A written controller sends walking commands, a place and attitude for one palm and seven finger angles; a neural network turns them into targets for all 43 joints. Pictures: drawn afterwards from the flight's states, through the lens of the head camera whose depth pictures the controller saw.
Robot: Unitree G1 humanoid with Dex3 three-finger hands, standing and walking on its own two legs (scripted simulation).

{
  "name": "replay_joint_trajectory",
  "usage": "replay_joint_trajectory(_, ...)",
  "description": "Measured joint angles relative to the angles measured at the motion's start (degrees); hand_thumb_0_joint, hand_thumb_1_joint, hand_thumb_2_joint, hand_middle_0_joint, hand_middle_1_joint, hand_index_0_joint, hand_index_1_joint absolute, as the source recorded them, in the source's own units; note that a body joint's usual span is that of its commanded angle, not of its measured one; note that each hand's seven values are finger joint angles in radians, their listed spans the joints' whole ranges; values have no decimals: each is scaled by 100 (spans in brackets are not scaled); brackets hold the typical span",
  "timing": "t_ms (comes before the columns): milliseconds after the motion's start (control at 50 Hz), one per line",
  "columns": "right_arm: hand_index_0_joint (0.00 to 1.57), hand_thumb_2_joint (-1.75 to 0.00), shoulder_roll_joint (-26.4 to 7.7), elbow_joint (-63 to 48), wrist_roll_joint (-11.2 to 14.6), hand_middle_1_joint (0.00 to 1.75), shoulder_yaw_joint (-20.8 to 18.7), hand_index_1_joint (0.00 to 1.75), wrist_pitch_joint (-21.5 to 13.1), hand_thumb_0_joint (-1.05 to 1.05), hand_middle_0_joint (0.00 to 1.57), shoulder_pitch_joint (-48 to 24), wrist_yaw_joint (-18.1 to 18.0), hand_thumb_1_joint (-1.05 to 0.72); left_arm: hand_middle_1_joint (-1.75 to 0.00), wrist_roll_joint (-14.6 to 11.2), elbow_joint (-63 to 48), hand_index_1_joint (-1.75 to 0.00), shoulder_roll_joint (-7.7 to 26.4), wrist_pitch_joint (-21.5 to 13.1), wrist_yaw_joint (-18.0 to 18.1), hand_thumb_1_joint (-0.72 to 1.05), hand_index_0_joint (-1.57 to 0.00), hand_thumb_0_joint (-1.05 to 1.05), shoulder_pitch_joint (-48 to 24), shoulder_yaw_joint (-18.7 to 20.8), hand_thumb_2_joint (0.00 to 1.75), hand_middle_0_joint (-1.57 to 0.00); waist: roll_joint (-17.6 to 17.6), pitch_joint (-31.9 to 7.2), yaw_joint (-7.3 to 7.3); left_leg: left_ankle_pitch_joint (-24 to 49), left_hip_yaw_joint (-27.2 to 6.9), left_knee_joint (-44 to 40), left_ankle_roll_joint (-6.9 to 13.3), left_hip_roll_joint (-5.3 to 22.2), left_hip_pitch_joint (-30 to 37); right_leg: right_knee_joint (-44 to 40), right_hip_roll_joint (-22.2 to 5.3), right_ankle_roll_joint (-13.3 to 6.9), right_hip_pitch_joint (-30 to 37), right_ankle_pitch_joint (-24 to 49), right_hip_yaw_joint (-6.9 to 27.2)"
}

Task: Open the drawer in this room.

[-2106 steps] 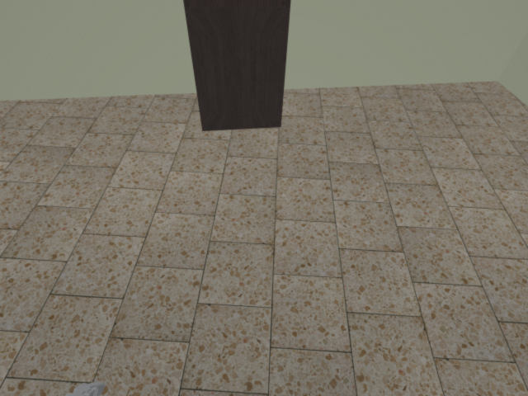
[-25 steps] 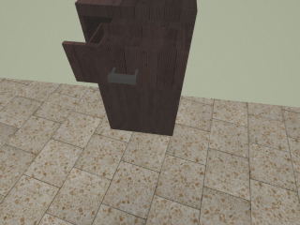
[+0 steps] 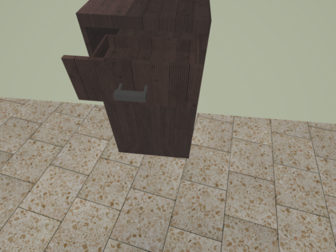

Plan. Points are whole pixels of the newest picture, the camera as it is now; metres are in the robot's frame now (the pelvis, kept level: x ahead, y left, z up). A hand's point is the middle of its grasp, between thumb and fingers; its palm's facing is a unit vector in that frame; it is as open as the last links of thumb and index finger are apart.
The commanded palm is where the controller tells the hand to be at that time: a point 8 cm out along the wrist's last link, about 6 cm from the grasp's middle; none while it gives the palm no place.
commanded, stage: look to check the result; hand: left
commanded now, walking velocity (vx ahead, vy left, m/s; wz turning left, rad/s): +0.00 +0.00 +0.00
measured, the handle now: (131, 91) +0.59 +0.15 +0.03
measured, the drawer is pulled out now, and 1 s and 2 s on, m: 0.22 0.22 0.22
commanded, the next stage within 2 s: stand and wait in 0.50 s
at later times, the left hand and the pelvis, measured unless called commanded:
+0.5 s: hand out of the picture -0.01 +0.16 -0.18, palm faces +0.05 -0.98 -0.17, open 7.3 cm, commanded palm none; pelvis +0.01 +0.00 +0.00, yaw +0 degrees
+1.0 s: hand out of the picture +0.01 +0.16 -0.18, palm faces +0.04 -0.98 -0.18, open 7.3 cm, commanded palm none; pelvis +0.01 +0.00 +0.00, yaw +0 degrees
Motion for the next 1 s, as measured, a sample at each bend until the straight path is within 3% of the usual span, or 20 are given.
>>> replay_joint_trajectory(1000, 20, -90, -39, 54, 4, 30, -3, 30, -2, 1, 19, -189, -16, -91, -30, -9, 32, -30, 13, -15, 0, 91, -20, 0, -30, -14, 90, -20, -68, 91, 22, -55, 31, -103, -14, 21, 153, -162, 11, -11, 169, -11, 31)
